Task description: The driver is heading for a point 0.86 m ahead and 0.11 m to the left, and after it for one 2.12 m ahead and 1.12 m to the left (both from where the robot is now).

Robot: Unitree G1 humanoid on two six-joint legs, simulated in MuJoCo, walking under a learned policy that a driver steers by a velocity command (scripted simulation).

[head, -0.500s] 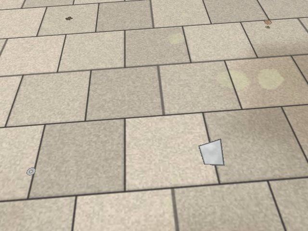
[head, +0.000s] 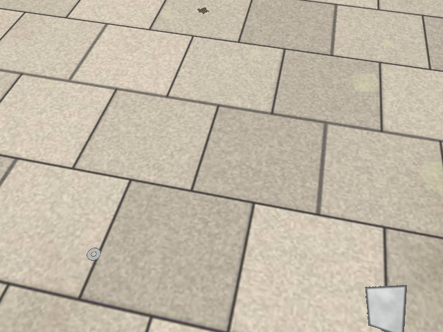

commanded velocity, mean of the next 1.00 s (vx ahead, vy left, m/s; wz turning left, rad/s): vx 0.50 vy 0.00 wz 0.39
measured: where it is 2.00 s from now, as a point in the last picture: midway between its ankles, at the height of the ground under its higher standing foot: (165, 176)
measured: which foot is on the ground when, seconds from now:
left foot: down 0.00-0.38, up 0.40-0.86, down 0.88-1.00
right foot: up 0.00-0.34, down 0.36-0.88, up 0.90-1.00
